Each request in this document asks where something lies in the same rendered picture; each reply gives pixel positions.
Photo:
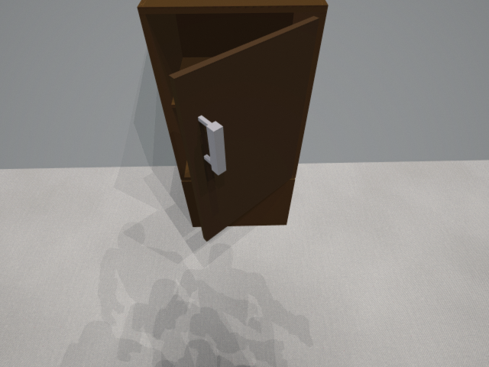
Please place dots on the cupboard door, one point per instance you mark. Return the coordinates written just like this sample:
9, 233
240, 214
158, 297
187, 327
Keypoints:
257, 93

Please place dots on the handle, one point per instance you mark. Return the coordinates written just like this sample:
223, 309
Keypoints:
216, 145

